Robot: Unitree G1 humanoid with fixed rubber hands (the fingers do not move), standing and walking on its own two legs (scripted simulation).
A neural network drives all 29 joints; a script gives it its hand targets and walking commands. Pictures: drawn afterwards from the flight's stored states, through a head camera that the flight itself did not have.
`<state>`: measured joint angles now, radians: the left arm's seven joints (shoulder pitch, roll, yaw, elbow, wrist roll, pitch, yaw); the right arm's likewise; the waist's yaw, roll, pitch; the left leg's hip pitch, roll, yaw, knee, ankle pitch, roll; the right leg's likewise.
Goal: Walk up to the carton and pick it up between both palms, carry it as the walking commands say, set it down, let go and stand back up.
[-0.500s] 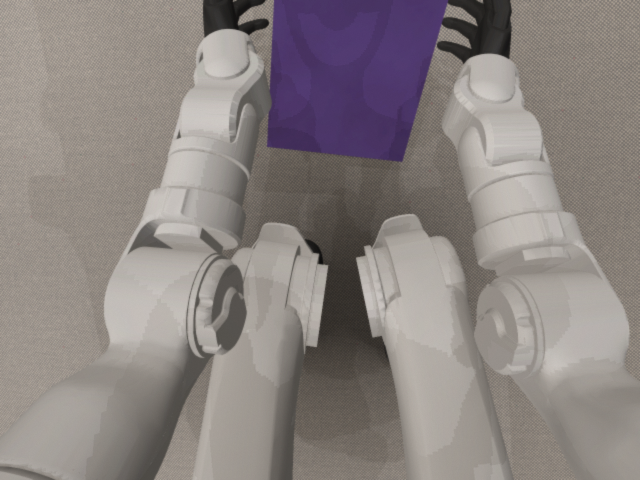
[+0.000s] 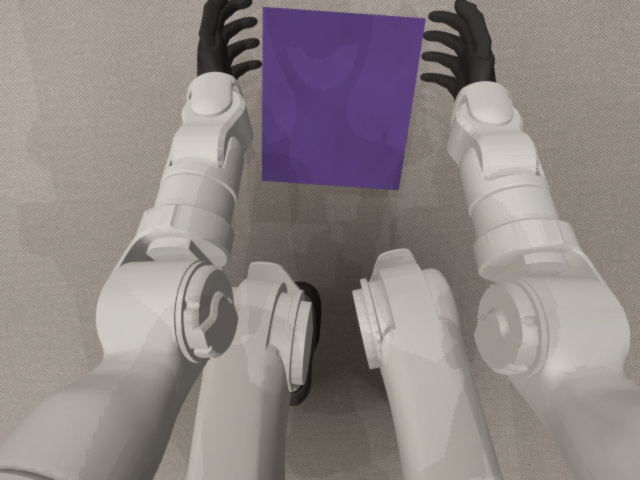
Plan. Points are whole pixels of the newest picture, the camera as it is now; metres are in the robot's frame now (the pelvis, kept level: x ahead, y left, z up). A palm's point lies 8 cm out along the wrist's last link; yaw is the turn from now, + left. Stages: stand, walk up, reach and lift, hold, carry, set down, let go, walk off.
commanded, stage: set down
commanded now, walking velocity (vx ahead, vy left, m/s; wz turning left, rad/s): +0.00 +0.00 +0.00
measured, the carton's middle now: (335, 100) +0.52 -0.02 -0.25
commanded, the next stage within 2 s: none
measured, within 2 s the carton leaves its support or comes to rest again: rests again in 0.56 s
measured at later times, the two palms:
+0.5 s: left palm (238, 88) +0.52 +0.09 -0.16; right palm (474, 98) +0.49 -0.17 -0.17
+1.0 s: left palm (238, 94) +0.52 +0.09 -0.17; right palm (474, 99) +0.49 -0.17 -0.18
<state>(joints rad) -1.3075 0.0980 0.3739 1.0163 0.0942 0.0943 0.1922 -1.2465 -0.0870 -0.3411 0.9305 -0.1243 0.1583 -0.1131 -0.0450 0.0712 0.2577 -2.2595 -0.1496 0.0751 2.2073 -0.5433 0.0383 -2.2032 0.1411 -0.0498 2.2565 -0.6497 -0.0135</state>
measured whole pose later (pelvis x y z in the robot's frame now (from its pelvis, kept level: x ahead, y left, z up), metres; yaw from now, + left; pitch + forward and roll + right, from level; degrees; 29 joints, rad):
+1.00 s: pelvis +0.00 -0.01 -0.02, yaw +1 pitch +30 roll +2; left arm -1.38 0.19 0.24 1.23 -0.03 0.06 0.15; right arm -1.29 -0.15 -0.26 1.06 -0.02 0.09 -0.11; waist -0.06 0.05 0.37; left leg -2.23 -0.13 0.08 2.27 -0.57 0.02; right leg -2.19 0.10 -0.08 2.33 -0.66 -0.08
